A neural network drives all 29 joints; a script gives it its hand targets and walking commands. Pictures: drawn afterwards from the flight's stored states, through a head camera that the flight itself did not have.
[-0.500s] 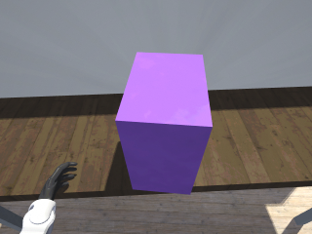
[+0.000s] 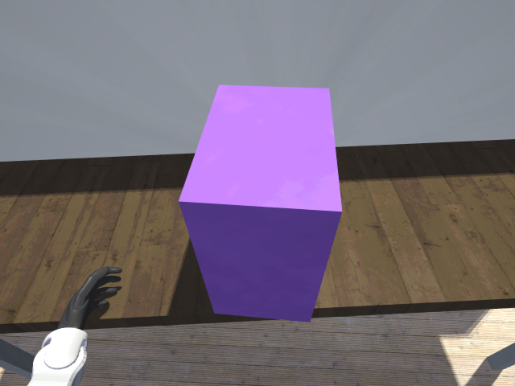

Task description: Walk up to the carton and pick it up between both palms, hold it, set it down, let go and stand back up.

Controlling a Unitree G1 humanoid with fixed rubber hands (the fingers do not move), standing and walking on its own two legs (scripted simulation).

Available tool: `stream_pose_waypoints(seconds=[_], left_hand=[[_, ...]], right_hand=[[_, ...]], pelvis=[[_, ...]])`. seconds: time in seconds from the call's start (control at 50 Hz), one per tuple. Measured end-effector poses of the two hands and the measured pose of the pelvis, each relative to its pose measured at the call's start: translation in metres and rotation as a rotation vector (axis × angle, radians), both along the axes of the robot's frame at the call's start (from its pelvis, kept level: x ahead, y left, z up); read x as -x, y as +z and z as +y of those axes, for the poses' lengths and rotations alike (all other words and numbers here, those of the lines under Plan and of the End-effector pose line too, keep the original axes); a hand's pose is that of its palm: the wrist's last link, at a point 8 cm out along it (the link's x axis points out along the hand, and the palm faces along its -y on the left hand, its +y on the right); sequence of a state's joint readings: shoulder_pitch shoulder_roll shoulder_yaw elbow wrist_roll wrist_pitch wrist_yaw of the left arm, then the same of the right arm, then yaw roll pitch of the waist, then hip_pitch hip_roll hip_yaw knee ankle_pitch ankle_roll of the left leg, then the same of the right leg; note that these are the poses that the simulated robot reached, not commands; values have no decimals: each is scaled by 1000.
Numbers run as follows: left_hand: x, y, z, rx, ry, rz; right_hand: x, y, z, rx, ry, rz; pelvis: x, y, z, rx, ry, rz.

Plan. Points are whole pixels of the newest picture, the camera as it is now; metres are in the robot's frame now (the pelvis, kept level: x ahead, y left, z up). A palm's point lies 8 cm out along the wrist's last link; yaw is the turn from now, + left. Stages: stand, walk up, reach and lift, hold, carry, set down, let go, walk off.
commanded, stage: stand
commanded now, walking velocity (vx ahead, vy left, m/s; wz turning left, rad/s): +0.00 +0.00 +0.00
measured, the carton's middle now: (267, 210) +0.37 -0.01 +0.09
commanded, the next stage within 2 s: none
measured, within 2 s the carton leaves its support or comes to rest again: neither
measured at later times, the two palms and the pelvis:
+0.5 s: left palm (76, 318) +0.23 +0.28 +0.01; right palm out of the picture +0.08 -0.30 -0.11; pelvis +0.00 +0.00 +0.00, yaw +0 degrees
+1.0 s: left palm (74, 317) +0.24 +0.28 +0.01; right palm out of the picture +0.09 -0.30 -0.11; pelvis +0.00 +0.00 +0.00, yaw +0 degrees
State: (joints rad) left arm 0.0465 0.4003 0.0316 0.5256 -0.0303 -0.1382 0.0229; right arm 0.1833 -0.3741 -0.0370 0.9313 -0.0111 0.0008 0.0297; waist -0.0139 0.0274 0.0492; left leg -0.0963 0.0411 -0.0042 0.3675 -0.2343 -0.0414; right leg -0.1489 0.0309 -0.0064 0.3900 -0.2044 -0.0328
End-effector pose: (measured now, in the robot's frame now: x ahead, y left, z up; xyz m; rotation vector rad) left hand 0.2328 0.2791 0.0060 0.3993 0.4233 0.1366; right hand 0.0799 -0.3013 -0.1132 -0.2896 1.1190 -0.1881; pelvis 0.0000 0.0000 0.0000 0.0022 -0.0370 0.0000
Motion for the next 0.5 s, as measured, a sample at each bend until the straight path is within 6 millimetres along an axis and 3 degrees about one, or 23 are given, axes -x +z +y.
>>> stream_pose_waypoints(seconds=[0.5], left_hand=[[-1,0,3,6,5,-4]], right_hand=[[4,2,2,7,-7,3]], pelvis=[[1,0,2,1,-3,-5]])
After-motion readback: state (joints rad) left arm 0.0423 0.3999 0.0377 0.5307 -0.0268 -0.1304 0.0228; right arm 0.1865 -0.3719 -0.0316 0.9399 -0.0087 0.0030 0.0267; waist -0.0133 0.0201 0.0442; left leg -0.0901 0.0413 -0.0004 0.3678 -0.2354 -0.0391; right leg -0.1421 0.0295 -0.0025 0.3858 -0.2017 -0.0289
